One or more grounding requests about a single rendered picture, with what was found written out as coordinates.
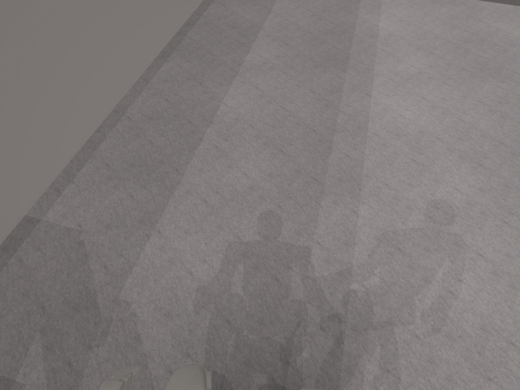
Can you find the left robot hand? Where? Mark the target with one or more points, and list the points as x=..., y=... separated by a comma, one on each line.
x=122, y=379

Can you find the left robot thigh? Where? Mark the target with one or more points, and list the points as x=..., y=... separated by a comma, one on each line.
x=192, y=377

